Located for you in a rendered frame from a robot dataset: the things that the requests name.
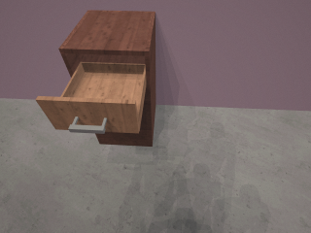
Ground drawer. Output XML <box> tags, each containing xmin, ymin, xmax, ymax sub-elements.
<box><xmin>35</xmin><ymin>62</ymin><xmax>147</xmax><ymax>134</ymax></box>

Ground cabinet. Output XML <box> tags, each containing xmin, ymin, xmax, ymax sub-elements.
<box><xmin>59</xmin><ymin>10</ymin><xmax>156</xmax><ymax>147</ymax></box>

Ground handle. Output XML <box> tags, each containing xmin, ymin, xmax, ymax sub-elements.
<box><xmin>68</xmin><ymin>116</ymin><xmax>107</xmax><ymax>134</ymax></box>

